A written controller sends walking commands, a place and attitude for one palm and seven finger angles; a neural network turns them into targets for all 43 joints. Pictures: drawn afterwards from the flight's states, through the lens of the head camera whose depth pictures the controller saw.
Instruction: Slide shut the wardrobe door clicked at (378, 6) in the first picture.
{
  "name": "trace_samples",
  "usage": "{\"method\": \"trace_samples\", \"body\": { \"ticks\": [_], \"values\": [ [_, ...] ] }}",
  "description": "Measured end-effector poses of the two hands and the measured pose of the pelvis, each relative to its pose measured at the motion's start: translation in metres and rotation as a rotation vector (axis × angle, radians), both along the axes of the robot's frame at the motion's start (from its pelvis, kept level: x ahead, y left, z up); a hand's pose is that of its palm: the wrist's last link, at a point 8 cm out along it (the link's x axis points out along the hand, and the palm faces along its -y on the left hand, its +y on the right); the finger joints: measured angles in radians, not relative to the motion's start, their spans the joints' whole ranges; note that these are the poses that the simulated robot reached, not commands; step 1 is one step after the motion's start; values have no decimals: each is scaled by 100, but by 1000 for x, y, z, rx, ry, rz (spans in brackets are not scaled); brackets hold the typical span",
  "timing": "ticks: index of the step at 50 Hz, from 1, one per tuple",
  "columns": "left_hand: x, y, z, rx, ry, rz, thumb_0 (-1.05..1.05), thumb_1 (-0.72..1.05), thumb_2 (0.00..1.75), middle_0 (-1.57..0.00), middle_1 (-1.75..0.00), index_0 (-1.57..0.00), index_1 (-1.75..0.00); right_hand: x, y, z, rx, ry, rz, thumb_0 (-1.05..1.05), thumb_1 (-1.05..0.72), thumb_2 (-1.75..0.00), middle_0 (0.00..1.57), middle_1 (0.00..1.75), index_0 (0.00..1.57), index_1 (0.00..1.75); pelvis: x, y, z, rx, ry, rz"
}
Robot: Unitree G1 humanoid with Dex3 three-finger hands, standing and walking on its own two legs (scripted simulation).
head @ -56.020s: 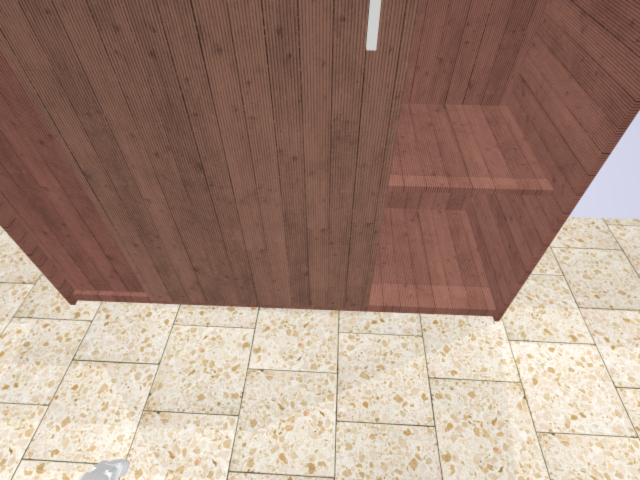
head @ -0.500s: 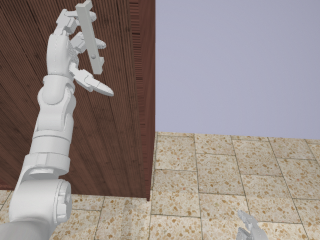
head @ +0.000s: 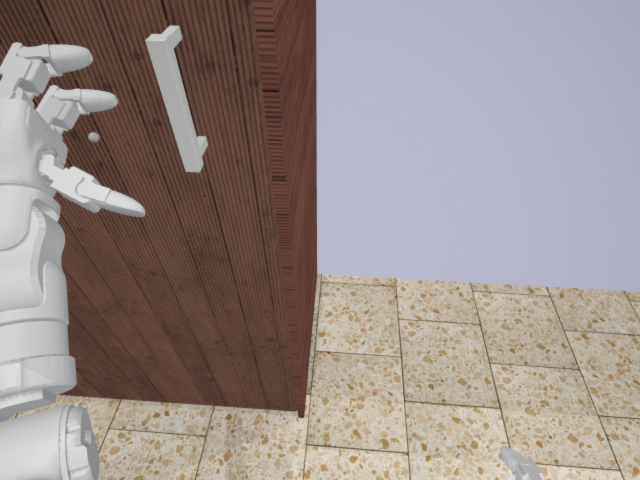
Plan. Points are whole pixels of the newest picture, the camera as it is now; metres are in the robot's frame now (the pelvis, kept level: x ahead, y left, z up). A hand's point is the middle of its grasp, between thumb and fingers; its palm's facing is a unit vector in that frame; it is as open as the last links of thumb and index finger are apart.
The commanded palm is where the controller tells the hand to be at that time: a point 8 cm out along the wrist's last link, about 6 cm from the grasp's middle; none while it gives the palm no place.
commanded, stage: slip the hand off the handle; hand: left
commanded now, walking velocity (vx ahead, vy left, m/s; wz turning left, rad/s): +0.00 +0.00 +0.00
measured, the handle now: (183, 103) +0.43 +0.18 +0.27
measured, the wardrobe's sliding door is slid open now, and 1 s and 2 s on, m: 0.00 0.00 0.00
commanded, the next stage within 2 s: draw the hand back to the body in 0.56 s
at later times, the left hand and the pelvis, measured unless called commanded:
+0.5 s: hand (62, 198) +0.28 +0.24 +0.26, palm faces +0.19 -0.97 -0.11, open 14.7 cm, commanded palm +0.25 +0.29 +0.25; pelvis +0.01 -0.01 +0.00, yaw +2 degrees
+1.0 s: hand (57, 252) +0.25 +0.24 +0.23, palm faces +0.05 -0.99 -0.10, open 14.7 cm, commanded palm +0.21 +0.29 +0.23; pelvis +0.01 +0.00 +0.00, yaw +2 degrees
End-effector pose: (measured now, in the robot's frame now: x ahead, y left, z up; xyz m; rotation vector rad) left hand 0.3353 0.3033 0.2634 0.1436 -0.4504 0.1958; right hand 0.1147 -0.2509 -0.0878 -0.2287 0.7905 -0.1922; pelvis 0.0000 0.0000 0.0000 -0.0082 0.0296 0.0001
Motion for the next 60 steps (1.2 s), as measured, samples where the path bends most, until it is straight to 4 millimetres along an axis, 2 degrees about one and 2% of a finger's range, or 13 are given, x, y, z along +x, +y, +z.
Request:
{"method": "trace_samples", "body": {
  "ticks": [4, 8, 16, 23, 35, 43, 46, 51, 60],
  "values": [
    [-11, -7, -2, 6, -9, -54, -2, -56, 20, -30, -117, -25, -115, 7, -10, 1, -12, -11, 3, 2, -90, -90, 20, 30, 20, 30, 2, -4, 0, -1, -4, 7],
    [-20, -15, -8, -7, 5, -67, -2, -56, 20, -27, -116, -25, -116, 23, -10, 4, -3, -56, 16, 2, -90, -90, 20, 30, 20, 30, 4, -7, -1, 1, -10, 7],
    [-47, -12, -7, 5, -13, -18, -2, -56, 20, -26, -115, -26, -116, 60, 6, 14, 47, -169, 79, 2, -90, -90, 20, 30, 20, 30, 6, -14, -2, 4, -23, 7],
    [-76, -9, -5, 23, -19, -27, -2, -56, 20, -25, -115, -26, -116, 79, 21, 19, 64, -213, 142, 2, -90, -90, 20, 30, 20, 30, 7, -15, -3, 1, -40, 27],
    [-99, -14, -7, 32, -29, -44, -2, -56, 20, -25, -115, -26, -116, 85, 37, 22, 59, -234, 185, 2, -90, -90, 21, 30, 20, 30, 5, -8, -3, -2, -63, 39],
    [-93, -10, -28, 14, 304, -107, -2, -56, 20, -25, -115, -26, -116, 85, 43, 22, 92, -233, 155, 2, -90, -90, 21, 30, 20, 30, 5, -1, 0, 0, -78, 33],
    [-100, -10, -30, -21, 351, -142, -2, -56, 20, -25, -115, -26, -116, 90, 46, 26, 101, -260, 162, 2, -90, -90, 21, 30, 20, 30, 6, 2, 0, 0, -86, 33],
    [-116, -5, -29, -44, 327, -128, -2, -56, 20, -25, -115, -26, -116, 98, 52, 36, 105, -302, 193, 2, -90, -90, 20, 30, 20, 30, 5, 3, -1, -1, -97, 36],
    [-136, -5, -47, -52, 367, -100, -2, -52, 21, -25, -113, -25, -114, 101, 56, 45, 93, -332, 217, 2, -90, -90, 21, 30, 20, 30, -2, 1, -1, -2, -112, 42]
  ]
}}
